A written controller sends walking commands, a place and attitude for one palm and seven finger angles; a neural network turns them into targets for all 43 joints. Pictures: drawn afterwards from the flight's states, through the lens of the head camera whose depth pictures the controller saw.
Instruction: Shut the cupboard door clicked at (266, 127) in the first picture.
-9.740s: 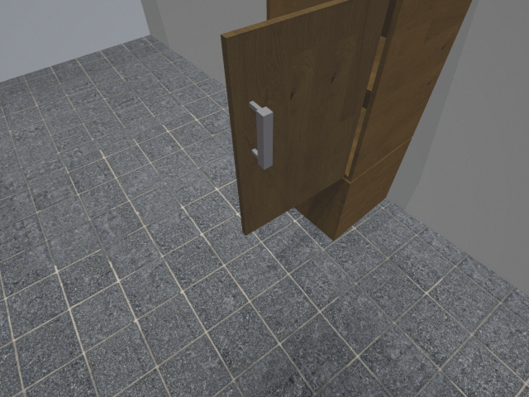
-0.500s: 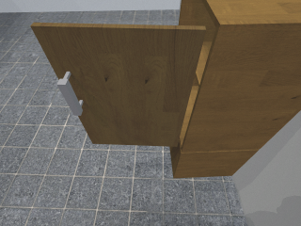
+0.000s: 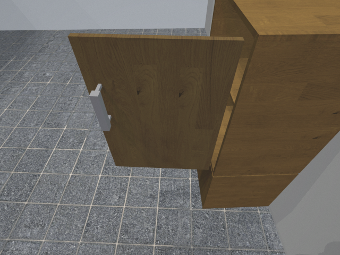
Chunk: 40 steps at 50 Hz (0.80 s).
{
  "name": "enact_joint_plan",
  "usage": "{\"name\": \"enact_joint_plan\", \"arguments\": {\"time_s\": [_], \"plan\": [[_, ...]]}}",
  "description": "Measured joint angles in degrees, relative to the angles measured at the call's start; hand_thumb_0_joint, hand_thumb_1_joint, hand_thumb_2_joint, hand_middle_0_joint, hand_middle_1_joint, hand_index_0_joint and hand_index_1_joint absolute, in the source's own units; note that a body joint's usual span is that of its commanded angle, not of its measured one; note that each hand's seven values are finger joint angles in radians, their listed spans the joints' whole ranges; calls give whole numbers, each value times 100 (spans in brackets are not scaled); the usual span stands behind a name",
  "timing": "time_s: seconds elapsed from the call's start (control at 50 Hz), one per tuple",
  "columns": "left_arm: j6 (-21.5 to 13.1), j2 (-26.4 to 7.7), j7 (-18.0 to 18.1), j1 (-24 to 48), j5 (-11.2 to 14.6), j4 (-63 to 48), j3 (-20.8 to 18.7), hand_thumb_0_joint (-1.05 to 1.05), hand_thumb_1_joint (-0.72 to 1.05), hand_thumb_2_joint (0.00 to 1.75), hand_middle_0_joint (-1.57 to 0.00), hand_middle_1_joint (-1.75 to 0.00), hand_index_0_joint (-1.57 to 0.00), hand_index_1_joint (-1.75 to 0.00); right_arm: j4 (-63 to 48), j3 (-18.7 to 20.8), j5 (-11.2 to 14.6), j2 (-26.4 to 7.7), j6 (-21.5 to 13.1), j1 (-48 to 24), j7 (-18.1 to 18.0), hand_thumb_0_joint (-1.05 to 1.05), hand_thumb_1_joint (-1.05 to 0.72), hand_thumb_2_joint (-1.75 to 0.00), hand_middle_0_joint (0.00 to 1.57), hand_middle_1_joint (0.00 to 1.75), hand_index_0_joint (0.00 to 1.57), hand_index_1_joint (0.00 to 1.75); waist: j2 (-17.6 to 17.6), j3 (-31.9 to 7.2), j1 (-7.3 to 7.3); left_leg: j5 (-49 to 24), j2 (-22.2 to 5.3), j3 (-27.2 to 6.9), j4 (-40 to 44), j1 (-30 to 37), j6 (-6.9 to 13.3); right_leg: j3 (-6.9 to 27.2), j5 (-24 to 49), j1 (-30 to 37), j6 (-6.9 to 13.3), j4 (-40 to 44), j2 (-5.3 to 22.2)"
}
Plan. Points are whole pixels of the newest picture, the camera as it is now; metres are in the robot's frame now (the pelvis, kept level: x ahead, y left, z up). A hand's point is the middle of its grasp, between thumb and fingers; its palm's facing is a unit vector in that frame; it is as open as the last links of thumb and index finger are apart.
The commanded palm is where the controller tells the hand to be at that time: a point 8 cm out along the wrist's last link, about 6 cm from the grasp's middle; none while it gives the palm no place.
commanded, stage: come to a stop and stand still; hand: left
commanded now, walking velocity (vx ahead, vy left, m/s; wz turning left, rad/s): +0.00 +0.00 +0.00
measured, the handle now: (103, 107) +0.50 +0.25 +0.05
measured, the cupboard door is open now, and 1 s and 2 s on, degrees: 85 85 85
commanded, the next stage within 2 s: look again from close up in 0.26 s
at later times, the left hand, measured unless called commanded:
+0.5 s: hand out of the picture -0.01 +0.17 -0.16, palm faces -0.01 -0.98 -0.21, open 7.4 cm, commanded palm none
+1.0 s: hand out of the picture +0.03 +0.14 -0.16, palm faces +0.00 -0.98 -0.20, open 7.3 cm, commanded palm none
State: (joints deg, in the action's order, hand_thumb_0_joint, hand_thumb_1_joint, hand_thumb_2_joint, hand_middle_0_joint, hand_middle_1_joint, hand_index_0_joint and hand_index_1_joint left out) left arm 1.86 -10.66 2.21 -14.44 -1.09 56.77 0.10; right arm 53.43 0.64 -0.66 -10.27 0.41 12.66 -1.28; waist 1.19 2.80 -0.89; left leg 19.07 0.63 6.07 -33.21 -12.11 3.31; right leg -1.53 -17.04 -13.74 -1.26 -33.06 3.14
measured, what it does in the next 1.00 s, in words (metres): stands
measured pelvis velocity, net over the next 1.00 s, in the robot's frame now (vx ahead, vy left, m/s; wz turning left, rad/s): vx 0.02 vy -0.03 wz -0.01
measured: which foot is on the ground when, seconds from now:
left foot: down 0.00-1.00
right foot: down 0.00-1.00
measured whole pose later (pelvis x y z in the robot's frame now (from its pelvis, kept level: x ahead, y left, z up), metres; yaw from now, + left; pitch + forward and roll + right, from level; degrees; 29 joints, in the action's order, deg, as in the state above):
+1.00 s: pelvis +0.02 -0.03 +0.01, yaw +0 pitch -1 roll +1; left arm -0.5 -9.2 1.8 -15.0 -0.7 63.3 1.1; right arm 65.1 -1.2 -0.5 -9.0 -1.2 14.8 -1.3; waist 0.2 2.6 -0.4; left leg 14.9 -0.7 5.7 -23.2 -7.4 0.5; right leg -2.0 -14.6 -10.4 0.2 -25.9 1.3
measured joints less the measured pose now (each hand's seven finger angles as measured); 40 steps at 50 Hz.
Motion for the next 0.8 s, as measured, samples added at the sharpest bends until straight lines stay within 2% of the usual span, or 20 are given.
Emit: {"name": "enact_joint_plan", "arguments": {"time_s": [0.14,0.28,0.44,0.58,0.8], "plan": [[-3,-75,-86,-266,-28,31,43,1,91,90,-20,-30,-20,-30,38,-77,-30,-108,-20,26,100,0,-94,-90,21,30,21,30,48,-92,-13,-344,133,125,470,5,91,128,274,-105,5,293,95],[-60,-46,-107,-409,-16,246,88,1,91,90,-20,-30,-20,-30,375,-132,-23,-170,-43,204,115,0,-92,-90,21,30,21,30,23,-74,-29,-501,185,134,755,64,98,144,397,-88,-62,488,130],[-117,90,-98,-318,17,517,144,1,91,90,-20,-30,-20,-30,780,-192,10,-82,-104,326,79,1,-91,-90,20,29,20,30,-30,10,20,-519,146,109,892,215,30,118,401,52,-117,599,88],[-175,202,-81,-110,35,611,159,1,91,90,-20,-30,-20,-30,1004,-218,20,47,-142,330,47,1,-91,-90,20,29,20,30,-64,21,57,-486,72,70,926,322,-53,75,355,164,-52,637,15],[-214,149,-49,-9,39,634,111,1,92,90,-20,-30,-20,-30,1132,-203,16,136,-156,269,18,1,-91,-90,20,29,20,30,-68,-8,73,-437,-46,26,961,405,-181,24,286,249,61,670,-103]]}}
